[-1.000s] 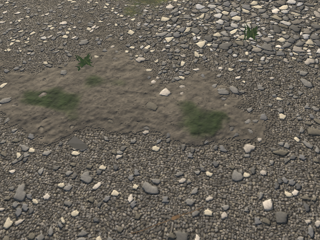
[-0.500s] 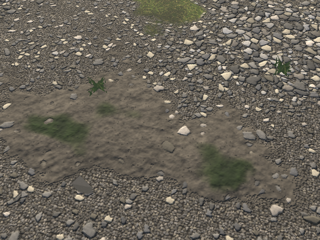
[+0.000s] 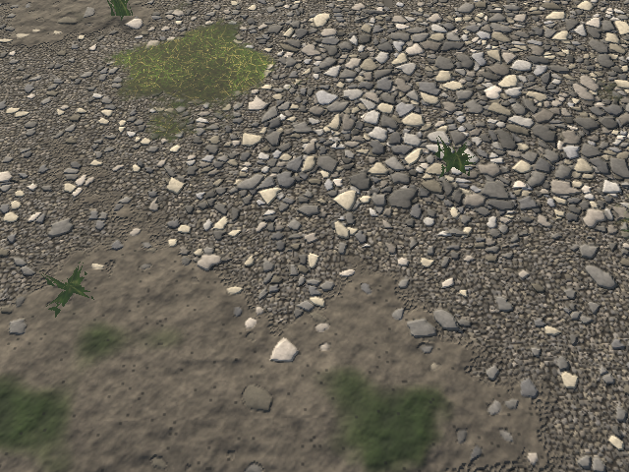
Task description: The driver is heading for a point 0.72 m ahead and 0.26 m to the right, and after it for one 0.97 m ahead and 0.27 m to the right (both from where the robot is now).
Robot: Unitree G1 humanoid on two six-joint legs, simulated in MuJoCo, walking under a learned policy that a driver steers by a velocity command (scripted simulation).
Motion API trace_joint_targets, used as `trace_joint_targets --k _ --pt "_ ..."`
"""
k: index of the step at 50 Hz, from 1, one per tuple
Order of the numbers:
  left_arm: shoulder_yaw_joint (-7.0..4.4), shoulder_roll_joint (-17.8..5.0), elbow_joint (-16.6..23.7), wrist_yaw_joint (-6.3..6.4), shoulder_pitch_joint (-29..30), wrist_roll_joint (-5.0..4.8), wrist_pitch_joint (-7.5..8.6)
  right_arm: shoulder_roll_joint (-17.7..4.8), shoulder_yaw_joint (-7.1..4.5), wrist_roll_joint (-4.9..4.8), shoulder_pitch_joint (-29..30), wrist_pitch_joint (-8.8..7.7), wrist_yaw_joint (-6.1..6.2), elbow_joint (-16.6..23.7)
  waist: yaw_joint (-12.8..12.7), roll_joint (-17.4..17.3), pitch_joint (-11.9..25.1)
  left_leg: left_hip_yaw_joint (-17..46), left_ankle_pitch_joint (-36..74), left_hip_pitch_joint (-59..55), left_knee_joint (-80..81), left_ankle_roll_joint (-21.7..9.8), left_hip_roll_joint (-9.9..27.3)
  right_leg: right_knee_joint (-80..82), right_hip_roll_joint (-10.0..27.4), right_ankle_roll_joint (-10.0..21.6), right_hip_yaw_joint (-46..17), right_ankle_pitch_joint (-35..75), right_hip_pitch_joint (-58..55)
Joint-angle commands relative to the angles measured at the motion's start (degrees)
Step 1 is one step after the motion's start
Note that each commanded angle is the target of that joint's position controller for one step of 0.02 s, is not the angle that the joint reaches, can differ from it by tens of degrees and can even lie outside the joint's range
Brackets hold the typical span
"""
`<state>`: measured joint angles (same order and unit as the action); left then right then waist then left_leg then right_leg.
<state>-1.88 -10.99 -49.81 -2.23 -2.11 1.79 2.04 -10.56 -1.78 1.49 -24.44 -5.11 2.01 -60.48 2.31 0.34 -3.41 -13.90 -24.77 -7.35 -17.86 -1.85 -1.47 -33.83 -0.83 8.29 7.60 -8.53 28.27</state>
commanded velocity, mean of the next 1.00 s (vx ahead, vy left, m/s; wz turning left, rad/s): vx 0.50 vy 0.00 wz -0.57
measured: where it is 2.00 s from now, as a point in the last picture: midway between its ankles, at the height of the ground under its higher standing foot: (497, 283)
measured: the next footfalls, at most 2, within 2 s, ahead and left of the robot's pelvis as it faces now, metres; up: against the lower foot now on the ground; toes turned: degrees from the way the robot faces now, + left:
right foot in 0.02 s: +0.16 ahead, -0.06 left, +0.00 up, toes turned -6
left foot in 0.56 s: +0.51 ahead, +0.04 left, +0.00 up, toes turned -21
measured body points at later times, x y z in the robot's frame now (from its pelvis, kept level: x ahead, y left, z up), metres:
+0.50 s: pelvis +0.28 -0.01 +0.01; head +0.31 -0.03 +0.46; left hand +0.30 +0.27 -0.11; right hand +0.43 -0.29 -0.09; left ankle +0.46 +0.07 -0.70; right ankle +0.12 -0.06 -0.72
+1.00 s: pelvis +0.51 -0.09 +0.01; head +0.54 -0.12 +0.46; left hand +0.82 -0.03 -0.08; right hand +0.35 -0.30 -0.12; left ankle +0.47 +0.06 -0.72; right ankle +0.57 -0.27 -0.69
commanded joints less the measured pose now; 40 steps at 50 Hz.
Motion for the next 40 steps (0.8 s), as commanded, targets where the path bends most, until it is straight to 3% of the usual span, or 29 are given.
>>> trace_joint_targets --k 1,2,3,4,5,6,7,9,12,18,22,24,25,26,27,28,29,30,31,32,35,37,40 --pt "-3.50 -8.7 -2.6 0.81 -18.8 0.90 0.91 -11.1 -2.25 -0.22 0.1 0.58 0.24 3.1 -10.6 -4.4 9.7 1.1 61.9 8.4 -31.6 -3.5 14.9 6.0 -3.0 5.8 -2.2 -3.4 -22.5" --pt "-5.44 -15.0 -2.8 1.64 -24.1 1.40 0.80 -7.5 -1.52 -1.11 -0.2 0.27 -0.50 6.2 -11.3 4.8 15.9 0.2 30.5 26.2 -52.6 -1.2 9.7 7.5 12.3 11.8 -23.5 -6.1 -38.2" --pt "-5.92 -17.5 -2.0 1.48 -21.9 0.01 0.04 -7.1 -1.74 -1.36 1.6 -0.30 -1.46 9.6 -8.3 10.9 19.0 9.6 -6.5 44.4 -67.0 0.6 -2.3 16.4 22.1 19.2 -51.5 -1.1 -46.4" --pt "-5.58 -15.7 -2.4 1.74 -19.5 -1.24 -0.45 -9.0 -2.03 -0.50 7.8 -0.84 -1.76 10.8 -8.2 2.5 11.5 16.4 -0.5 50.7 -65.8 -0.2 3.0 17.5 19.5 16.5 -42.3 -1.9 -41.6" --pt "-4.90 -12.8 -2.0 1.97 -16.3 -1.45 -0.40 -8.7 -1.86 -0.99 9.3 -1.57 -1.98 11.6 -6.4 0.2 6.1 16.1 4.7 49.8 -61.0 -0.2 5.1 19.0 17.9 13.9 -35.8 1.1 -33.8" --pt "-4.26 -10.3 -1.7 2.06 -13.6 -1.31 -0.19 -8.4 -1.97 -0.83 8.6 -1.51 -1.84 11.0 -3.6 -3.1 2.5 15.9 6.6 46.4 -55.6 0.1 6.8 20.3 14.9 11.1 -30.9 6.6 -27.1" --pt "-3.81 -9.1 -1.5 2.38 -12.3 -1.73 0.22 -8.1 -1.97 0.27 8.0 -0.56 -1.76 11.1 -1.8 -3.1 1.4 15.9 6.9 42.9 -52.1 1.2 7.7 20.8 12.2 9.7 -26.9 11.5 -22.5" --pt "-3.52 -9.1 -1.4 2.44 -12.8 -2.00 1.38 -6.8 -1.80 1.40 6.9 1.64 -2.18 11.4 -0.4 -1.3 2.6 15.3 7.2 39.2 -48.1 2.9 7.9 21.1 9.3 9.0 -23.2 16.9 -19.2" --pt "-4.06 -11.6 -1.7 2.31 -16.0 -1.96 1.96 -6.6 -1.70 1.32 12.0 2.94 -2.59 14.0 -1.2 0.5 1.7 13.8 12.2 41.7 -41.2 4.8 7.9 22.2 7.1 8.1 -21.7 18.0 -17.8" --pt "-4.11 -11.9 -1.7 2.36 -23.1 -1.66 1.35 -7.3 -1.23 0.70 25.1 2.98 -3.06 19.3 -6.4 2.9 1.0 14.0 22.5 47.2 -26.8 5.2 6.0 20.7 6.3 5.2 -24.3 18.6 -25.2" --pt "-4.18 -12.6 -1.4 2.93 -25.5 -0.94 1.11 -7.9 -0.61 0.19 30.8 2.19 -3.34 22.3 -8.1 3.6 0.7 14.2 22.3 46.6 -19.5 4.0 3.7 17.3 7.6 5.0 -26.9 23.2 -30.2" --pt "-4.43 -13.5 -0.6 3.42 -24.1 -0.73 1.15 -9.0 -0.71 -0.03 29.2 1.66 -3.27 22.8 -6.5 4.3 0.9 15.1 20.5 41.3 -15.2 2.8 2.8 15.0 8.3 3.5 -28.5 25.3 -30.2" --pt "-4.59 -14.2 0.2 3.50 -22.0 -0.66 1.24 -9.9 -0.97 -0.17 25.7 1.36 -3.06 22.0 -4.4 4.7 1.6 15.0 18.5 35.0 -12.8 1.9 1.8 12.9 8.0 2.2 -28.4 28.1 -28.0" --pt "-4.76 -15.0 0.8 3.28 -20.2 -0.61 1.49 -11.4 -1.57 -0.25 20.0 1.00 -2.57 20.4 -1.9 4.5 4.0 14.4 16.2 26.3 -11.6 0.9 0.1 8.1 6.9 1.0 -28.1 33.7 -25.8" --pt "-4.75 -15.1 1.1 2.71 -19.0 -1.05 1.90 -12.9 -2.28 -0.08 11.9 0.29 -1.90 18.2 2.3 1.7 8.3 14.5 18.0 15.1 -7.9 -0.6 0.7 -2.0 3.7 -0.4 -25.8 34.1 -22.9" --pt "-3.76 -11.6 2.7 2.08 -19.4 -1.74 2.48 -16.7 -3.21 1.18 3.1 -0.23 -0.86 17.7 5.3 -3.4 16.4 25.3 7.9 1.4 -6.3 -3.2 11.7 -16.9 0.0 -1.6 -22.5 20.7 -15.7" --pt "-2.69 -5.9 4.4 2.17 -25.9 -3.53 2.27 -21.7 -4.21 2.37 2.8 0.40 -0.61 18.4 1.3 -16.8 22.0 51.0 4.7 -10.9 -0.9 -9.0 27.3 -32.5 -9.0 -3.4 -15.6 -22.0 1.9" --pt "-3.11 -11.0 3.3 2.65 -26.7 -1.44 1.47 -18.3 -4.02 1.25 5.9 1.30 -0.97 18.6 -0.7 -12.4 19.2 58.2 -1.9 -5.8 1.3 -10.7 27.3 -39.1 -4.3 -2.8 -15.1 -21.6 7.2" --pt "-3.38 -11.8 2.8 2.38 -23.0 -0.69 0.96 -12.7 -2.71 0.70 10.0 1.48 -1.15 19.6 -1.2 -5.1 10.6 48.6 -2.8 2.7 2.4 -9.6 24.7 -39.4 -1.3 -3.0 -14.5 -15.8 7.7" --pt "-3.18 -10.9 3.2 1.84 -19.9 -0.56 0.75 -9.8 -1.93 0.58 12.2 1.36 -1.38 19.4 -1.5 -1.9 5.8 39.4 3.2 8.9 3.8 -8.2 21.2 -36.8 0.6 -3.5 -13.7 -12.1 6.7" --pt "-2.98 -9.2 3.9 0.29 -18.6 0.35 -1.03 -9.2 -1.61 0.14 10.3 0.23 -1.42 17.2 -2.8 -6.9 3.2 25.5 18.3 15.0 6.2 -6.0 16.5 -33.6 2.9 -4.8 -12.0 -9.5 3.7" --pt "-2.72 -8.4 5.4 -0.38 -16.1 0.19 -1.76 -9.6 -1.88 -0.46 8.5 -0.82 -1.87 16.2 -3.0 -6.6 3.3 21.5 24.3 14.4 7.3 -6.7 16.9 -32.8 3.6 -5.2 -11.6 -7.6 6.0" --pt "-2.29 -7.8 7.9 -1.19 -10.2 0.35 -2.05 -10.0 -2.20 -0.52 6.9 -1.12 -1.98 15.2 -2.5 -5.8 1.9 16.2 26.3 12.9 9.3 -7.3 17.0 -29.3 4.8 -6.1 -10.8 -2.5 11.2"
